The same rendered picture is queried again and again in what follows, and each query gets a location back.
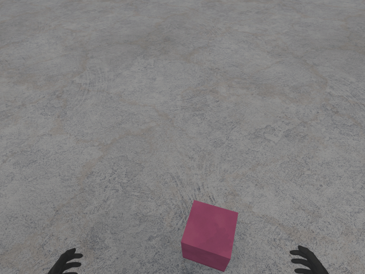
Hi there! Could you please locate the left robot hand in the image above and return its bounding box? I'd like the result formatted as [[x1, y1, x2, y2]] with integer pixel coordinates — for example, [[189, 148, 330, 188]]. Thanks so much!
[[48, 248, 83, 274]]

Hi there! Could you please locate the carton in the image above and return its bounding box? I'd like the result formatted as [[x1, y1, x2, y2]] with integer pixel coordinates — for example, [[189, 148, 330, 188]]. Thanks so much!
[[181, 200, 238, 272]]

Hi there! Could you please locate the right robot hand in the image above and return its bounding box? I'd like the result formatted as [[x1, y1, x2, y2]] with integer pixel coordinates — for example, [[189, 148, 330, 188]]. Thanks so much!
[[290, 245, 329, 274]]

